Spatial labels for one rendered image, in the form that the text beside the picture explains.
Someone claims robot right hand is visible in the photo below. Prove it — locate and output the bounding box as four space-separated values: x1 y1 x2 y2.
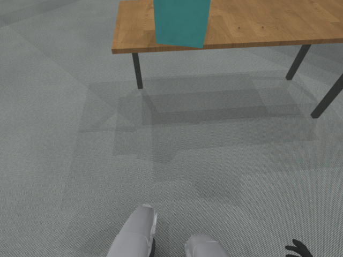
285 239 313 257

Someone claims robot right thigh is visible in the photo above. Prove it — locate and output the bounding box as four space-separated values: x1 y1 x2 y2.
184 233 231 257

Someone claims robot left thigh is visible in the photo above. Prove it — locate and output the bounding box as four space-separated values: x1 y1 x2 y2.
106 206 158 257

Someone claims robot thigh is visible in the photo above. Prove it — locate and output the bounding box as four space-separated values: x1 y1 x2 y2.
106 206 158 257
184 233 231 257

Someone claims carton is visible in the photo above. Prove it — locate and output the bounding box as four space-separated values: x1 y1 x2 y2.
153 0 211 48

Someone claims table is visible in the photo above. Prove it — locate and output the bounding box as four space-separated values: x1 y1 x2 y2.
111 0 343 118

